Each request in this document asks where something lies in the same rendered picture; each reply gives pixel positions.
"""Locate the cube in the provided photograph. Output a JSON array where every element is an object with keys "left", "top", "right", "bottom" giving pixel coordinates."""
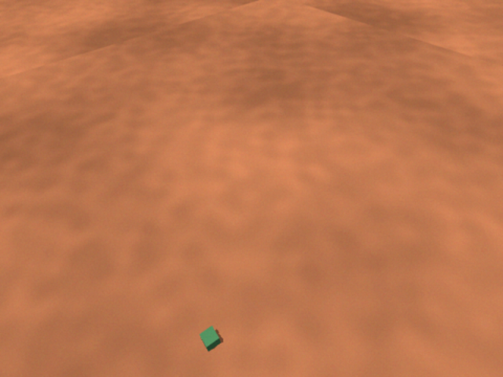
[{"left": 200, "top": 326, "right": 221, "bottom": 352}]

